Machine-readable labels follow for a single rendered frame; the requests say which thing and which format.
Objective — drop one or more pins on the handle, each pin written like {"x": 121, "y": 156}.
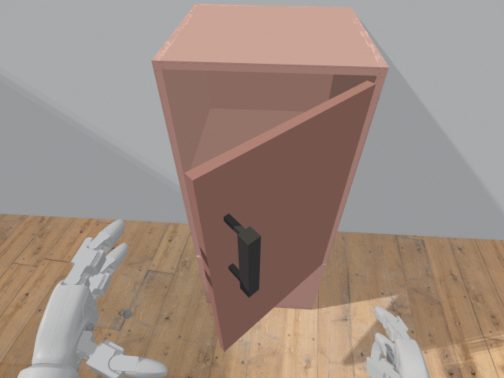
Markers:
{"x": 249, "y": 248}

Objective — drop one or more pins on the right robot hand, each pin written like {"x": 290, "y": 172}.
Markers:
{"x": 404, "y": 358}

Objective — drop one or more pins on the cupboard door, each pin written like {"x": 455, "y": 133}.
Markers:
{"x": 287, "y": 184}

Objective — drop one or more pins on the left robot hand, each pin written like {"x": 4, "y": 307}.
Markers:
{"x": 62, "y": 338}

